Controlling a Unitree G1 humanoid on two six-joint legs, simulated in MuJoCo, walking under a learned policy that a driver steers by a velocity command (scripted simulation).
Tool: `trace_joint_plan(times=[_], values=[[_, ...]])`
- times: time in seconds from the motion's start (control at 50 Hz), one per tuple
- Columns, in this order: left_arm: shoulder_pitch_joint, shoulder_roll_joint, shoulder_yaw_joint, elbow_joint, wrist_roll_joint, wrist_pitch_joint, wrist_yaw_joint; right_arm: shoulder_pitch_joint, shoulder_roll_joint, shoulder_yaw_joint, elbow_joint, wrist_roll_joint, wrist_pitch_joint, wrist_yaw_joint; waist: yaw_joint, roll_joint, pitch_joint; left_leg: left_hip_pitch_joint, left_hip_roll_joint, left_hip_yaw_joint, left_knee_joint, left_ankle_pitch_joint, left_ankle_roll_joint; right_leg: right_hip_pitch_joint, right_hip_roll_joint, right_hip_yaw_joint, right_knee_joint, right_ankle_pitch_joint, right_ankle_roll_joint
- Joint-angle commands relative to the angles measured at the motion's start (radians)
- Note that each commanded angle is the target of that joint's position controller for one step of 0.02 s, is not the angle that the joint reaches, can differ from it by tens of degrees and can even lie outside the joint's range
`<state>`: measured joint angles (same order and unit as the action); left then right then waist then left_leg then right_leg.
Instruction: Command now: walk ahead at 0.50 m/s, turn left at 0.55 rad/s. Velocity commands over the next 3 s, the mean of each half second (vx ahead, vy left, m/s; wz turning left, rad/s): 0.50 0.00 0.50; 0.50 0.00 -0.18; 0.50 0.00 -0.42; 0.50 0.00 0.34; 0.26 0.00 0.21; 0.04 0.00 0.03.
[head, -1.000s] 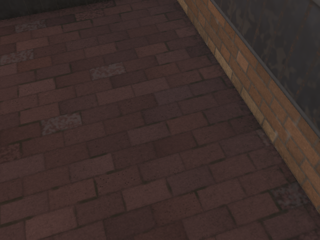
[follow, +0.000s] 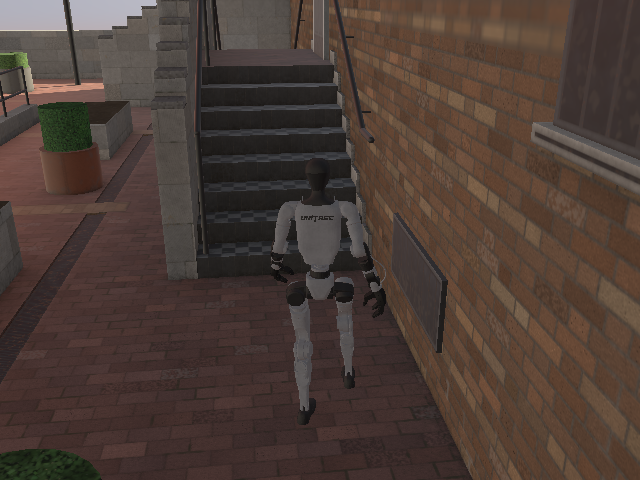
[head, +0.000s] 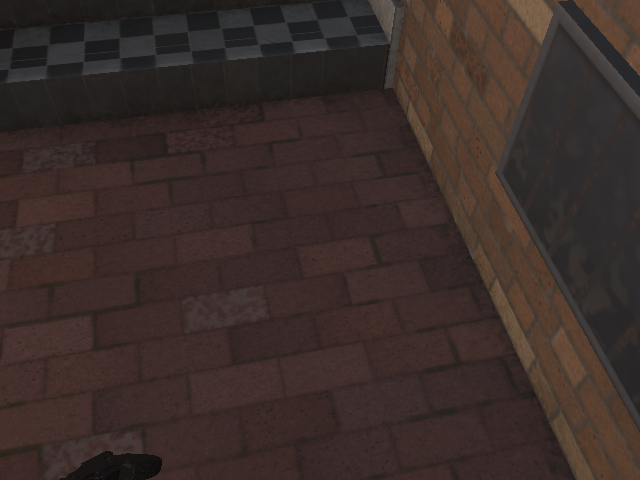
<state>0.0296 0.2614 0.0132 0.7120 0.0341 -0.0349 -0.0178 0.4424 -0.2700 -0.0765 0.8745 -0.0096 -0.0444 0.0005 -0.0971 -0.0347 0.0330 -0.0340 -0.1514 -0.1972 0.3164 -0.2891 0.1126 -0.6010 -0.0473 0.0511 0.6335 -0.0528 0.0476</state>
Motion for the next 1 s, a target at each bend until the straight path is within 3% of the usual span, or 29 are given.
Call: trace_joint_plan(times=[0.02, 0.06, 0.08, 0.1, 0.12, 0.14, 0.16, 0.18, 0.2, 0.24, 0.3, 0.34, 0.4, 0.44, 0.5, 0.54, 0.56, 0.58, 0.6, 0.62, 0.64, 0.66, 0.68, 0.72, 0.78, 0.86, 0.92, 1.0], values=[[-0.095, 0.091, 0.017, -0.104, -0.006, -0.032, 0.000, 0.032, -0.173, -0.043, -0.048, -0.007, -0.005, -0.013, 0.023, 0.122, -0.007, 0.005, 0.260, -0.213, 0.036, 0.546, 0.069, 0.067, 0.049, -0.018, -0.080, -0.036, -0.025], [0.061, 0.129, 0.032, -0.060, -0.008, -0.042, 0.014, -0.035, -0.193, -0.047, -0.070, -0.007, -0.009, -0.010, 0.103, 0.121, -0.062, -0.074, 0.231, -0.219, 0.148, 0.653, 0.028, 0.325, 0.091, -0.031, -0.145, -0.104, -0.060], [0.186, 0.165, 0.045, -0.029, -0.005, -0.056, 0.027, -0.052, -0.182, -0.041, -0.074, 0.003, -0.016, -0.002, 0.170, 0.062, -0.129, -0.135, 0.176, -0.173, 0.311, 0.628, 0.004, 0.517, 0.048, 0.005, -0.202, -0.100, -0.092], [0.350, 0.242, 0.064, -0.022, 0.016, -0.062, 0.047, -0.048, -0.114, -0.022, -0.105, 0.015, -0.026, 0.005, 0.229, -0.054, -0.278, -0.247, 0.118, -0.082, 0.578, 0.381, -0.019, 0.744, -0.187, 0.231, -0.236, -0.317, -0.146], [0.335, 0.310, 0.080, -0.025, 0.026, -0.044, 0.048, 0.061, -0.055, -0.008, -0.133, 0.036, -0.019, 0.003, 0.155, -0.275, -0.348, -0.521, -0.028, 0.047, 0.805, -0.278, -0.042, 0.900, -0.404, 0.667, -0.342, -0.370, -0.255], [0.287, 0.228, 0.074, -0.026, 0.010, -0.031, 0.041, 0.053, -0.134, -0.015, -0.098, -0.002, -0.001, -0.007, 0.126, -0.122, -0.240, -0.610, 0.081, 0.062, 0.903, -0.231, -0.035, 0.794, -0.387, 0.687, -0.337, -0.449, -0.260], [0.238, 0.143, 0.053, -0.036, 0.001, -0.030, 0.036, -0.015, -0.141, -0.018, -0.095, -0.012, 0.005, 0.002, 0.126, -0.013, -0.127, -0.601, 0.114, 0.072, 0.899, -0.135, -0.039, 0.671, -0.336, 0.528, -0.353, -0.392, -0.239], [0.208, 0.107, 0.043, -0.029, 0.003, -0.032, 0.032, -0.056, -0.119, -0.013, -0.103, -0.013, 0.007, 0.011, 0.114, 0.012, -0.063, -0.584, 0.143, 0.086, 0.867, -0.082, -0.048, 0.583, -0.284, 0.389, -0.379, -0.257, -0.220], [0.212, 0.098, 0.039, -0.019, 0.003, -0.037, 0.033, -0.077, -0.109, -0.013, -0.107, -0.022, 0.015, 0.021, 0.107, -0.030, -0.039, -0.568, 0.166, 0.099, 0.841, -0.063, -0.056, 0.536, -0.246, 0.290, -0.397, -0.163, -0.201], [0.239, 0.101, 0.040, 0.006, -0.007, -0.054, 0.029, -0.081, -0.096, -0.010, -0.114, -0.028, 0.036, 0.038, 0.092, -0.084, -0.033, -0.545, 0.177, 0.119, 0.831, -0.040, -0.067, 0.495, -0.209, 0.171, -0.417, -0.010, -0.189], [0.272, 0.111, 0.048, 0.030, -0.018, -0.073, 0.021, -0.162, -0.080, -0.003, -0.152, -0.027, 0.048, 0.055, 0.091, -0.071, -0.028, -0.616, 0.195, 0.129, 0.814, 0.031, -0.078, 0.512, -0.218, 0.076, -0.454, 0.092, -0.206], [0.284, 0.102, 0.044, 0.050, -0.022, -0.075, 0.020, -0.222, -0.075, 0.000, -0.170, -0.029, 0.048, 0.061, 0.099, -0.053, 0.001, -0.652, 0.191, 0.119, 0.738, 0.102, -0.092, 0.505, -0.201, 0.021, -0.482, 0.084, -0.214], [0.301, 0.090, 0.042, 0.078, -0.020, -0.079, 0.022, -0.305, -0.039, 0.019, -0.180, -0.031, 0.042, 0.068, 0.117, -0.070, 0.012, -0.604, 0.181, 0.162, 0.546, 0.203, -0.102, 0.492, -0.157, -0.085, -0.485, 0.122, -0.196], [0.327, 0.107, 0.044, 0.103, -0.024, -0.080, 0.020, -0.382, -0.028, 0.031, -0.199, -0.033, 0.038, 0.072, 0.133, -0.064, 0.030, -0.532, 0.174, 0.213, 0.419, 0.226, -0.088, 0.472, -0.160, -0.114, -0.490, 0.148, -0.192], [0.387, 0.141, 0.051, 0.150, -0.028, -0.070, 0.018, -0.441, -0.043, 0.035, -0.208, -0.038, 0.035, 0.067, 0.145, -0.053, 0.043, -0.481, 0.165, 0.269, 0.322, 0.167, -0.044, 0.540, -0.200, -0.101, -0.473, 0.220, -0.200], [0.388, 0.156, 0.053, 0.175, -0.029, -0.060, 0.018, -0.410, -0.056, 0.033, -0.193, -0.043, 0.027, 0.055, 0.116, -0.059, 0.026, -0.418, 0.141, 0.294, 0.263, 0.088, -0.007, 0.603, -0.212, -0.115, -0.385, 0.420, -0.197], [0.387, 0.155, 0.049, 0.191, -0.035, -0.055, 0.021, -0.331, -0.062, 0.029, -0.166, -0.051, 0.016, 0.047, 0.071, -0.053, -0.017, -0.296, 0.111, 0.306, 0.197, 0.103, 0.011, 0.604, -0.203, -0.144, -0.272, 0.575, -0.183], [0.398, 0.138, 0.036, 0.202, -0.035, -0.050, 0.024, -0.169, -0.089, 0.017, -0.110, -0.057, 0.000, 0.034, 0.003, -0.009, -0.112, -0.082, 0.108, 0.282, 0.155, 0.146, 0.035, 0.549, -0.172, -0.162, -0.081, 0.592, -0.164], [0.391, 0.098, 0.018, 0.164, -0.034, -0.051, 0.022, 0.012, -0.166, -0.004, -0.070, -0.071, -0.011, 0.017, -0.061, 0.092, -0.259, 0.183, 0.318, 0.062, 0.140, 0.094, 0.077, 0.369, -0.122, -0.180, 0.206, 0.254, -0.143], [0.494, 0.002, 0.002, 0.132, -0.049, -0.048, 0.016, 0.027, -0.264, -0.026, -0.067, -0.058, -0.007, 0.005, 0.008, 0.327, -0.360, 0.394, 0.600, -0.413, 0.022, 0.130, 0.180, 0.037, 0.067, -0.162, 0.548, -0.494, -0.109], [0.413, 0.136, 0.042, 0.152, -0.026, -0.034, 0.029, 0.004, -0.237, -0.027, -0.070, -0.014, -0.005, 0.000, -0.023, 0.125, -0.297, 0.311, 0.572, -0.405, -0.003, 0.164, 0.164, -0.035, 0.052, 0.010, 0.640, -0.464, -0.125], [0.372, 0.117, 0.045, 0.139, -0.037, -0.037, 0.025, -0.084, -0.184, -0.008, -0.062, -0.016, -0.008, -0.001, 0.033, 0.083, -0.151, 0.191, 0.525, -0.219, -0.024, 0.217, 0.128, -0.058, 0.005, 0.029, 0.609, -0.368, -0.136], [0.363, 0.097, 0.040, 0.152, -0.034, -0.035, 0.014, -0.137, -0.117, 0.008, -0.067, -0.016, -0.015, 0.004, 0.059, 0.078, -0.087, 0.094, 0.474, -0.103, -0.060, 0.279, 0.100, -0.032, -0.026, 0.005, 0.553, -0.314, -0.133], [0.394, 0.066, 0.042, 0.185, -0.015, -0.006, 0.003, -0.188, -0.049, 0.027, -0.065, -0.011, -0.032, 0.001, 0.105, 0.114, -0.036, -0.028, 0.399, 0.048, -0.115, 0.327, 0.040, 0.051, -0.051, -0.002, 0.490, -0.250, -0.111], [0.367, 0.033, 0.046, 0.185, -0.012, 0.018, -0.015, -0.143, -0.062, 0.023, -0.033, -0.004, -0.058, -0.004, 0.122, 0.106, -0.017, -0.057, 0.383, 0.150, -0.154, 0.433, 0.025, 0.040, -0.042, -0.016, 0.487, -0.179, -0.095], [0.226, 0.027, 0.048, 0.140, -0.010, 0.027, -0.026, -0.092, -0.057, 0.023, -0.005, -0.005, -0.063, -0.010, 0.103, 0.107, 0.038, -0.034, 0.372, 0.251, -0.189, 0.444, 0.016, -0.088, -0.052, -0.032, 0.411, -0.043, -0.081], [0.125, 0.011, 0.037, 0.104, -0.009, 0.022, -0.034, -0.073, -0.055, 0.026, 0.014, -0.006, -0.062, -0.015, 0.089, 0.100, 0.066, -0.021, 0.356, 0.325, -0.185, 0.497, 0.003, -0.083, -0.037, -0.075, 0.244, 0.044, -0.082], [0.004, 0.002, 0.022, 0.052, -0.003, 0.020, -0.044, -0.007, -0.076, 0.024, 0.053, -0.008, -0.055, -0.027, 0.058, 0.094, 0.089, 0.069, 0.386, 0.386, -0.155, 0.628, -0.006, -0.047, -0.009, -0.162, 0.064, 0.047, -0.121]])
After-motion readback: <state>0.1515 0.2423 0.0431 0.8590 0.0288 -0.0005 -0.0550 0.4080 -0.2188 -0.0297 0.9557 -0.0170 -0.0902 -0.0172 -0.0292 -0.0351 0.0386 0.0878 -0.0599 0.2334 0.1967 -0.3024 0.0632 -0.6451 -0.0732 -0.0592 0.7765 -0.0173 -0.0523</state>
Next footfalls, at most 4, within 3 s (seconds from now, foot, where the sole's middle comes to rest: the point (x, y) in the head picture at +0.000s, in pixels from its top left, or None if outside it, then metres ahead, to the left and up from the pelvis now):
0.08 right None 0.23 -0.13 -0.78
0.58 left None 0.42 0.14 -0.78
1.14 right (277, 359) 0.73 0.03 -0.78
1.70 left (219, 237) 1.10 0.17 -0.78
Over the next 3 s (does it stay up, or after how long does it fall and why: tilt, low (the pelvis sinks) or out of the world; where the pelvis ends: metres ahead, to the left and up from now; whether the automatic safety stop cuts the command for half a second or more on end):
stays up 1.30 0.12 0.01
